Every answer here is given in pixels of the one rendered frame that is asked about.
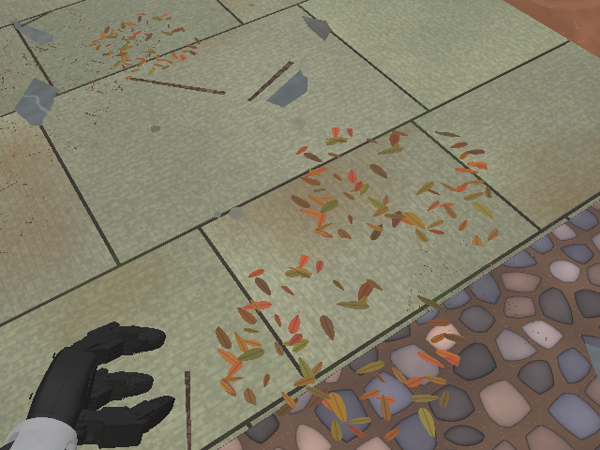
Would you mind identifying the left robot forearm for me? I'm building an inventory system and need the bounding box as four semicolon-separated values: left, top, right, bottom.
0;417;78;450

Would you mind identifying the robot left hand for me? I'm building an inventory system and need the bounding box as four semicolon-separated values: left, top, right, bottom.
26;322;175;449

